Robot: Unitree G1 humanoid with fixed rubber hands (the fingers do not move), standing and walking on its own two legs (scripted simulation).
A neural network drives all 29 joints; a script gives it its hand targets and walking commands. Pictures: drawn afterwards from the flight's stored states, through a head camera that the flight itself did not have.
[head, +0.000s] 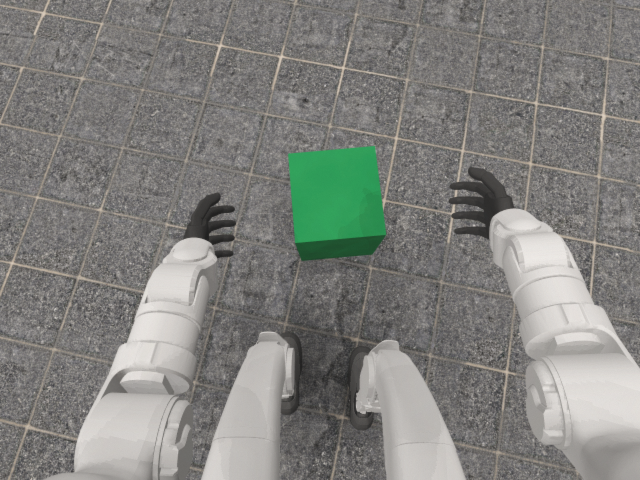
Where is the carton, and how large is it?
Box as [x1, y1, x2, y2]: [288, 146, 385, 260]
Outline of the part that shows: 374,146 288,154 295,243 302,260 371,254 385,235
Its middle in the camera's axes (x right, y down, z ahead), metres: +0.04 -0.09 +0.99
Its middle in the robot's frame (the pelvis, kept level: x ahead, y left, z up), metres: +0.56 +0.00 -0.56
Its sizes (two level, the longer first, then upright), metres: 0.210 0.200 0.250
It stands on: the floor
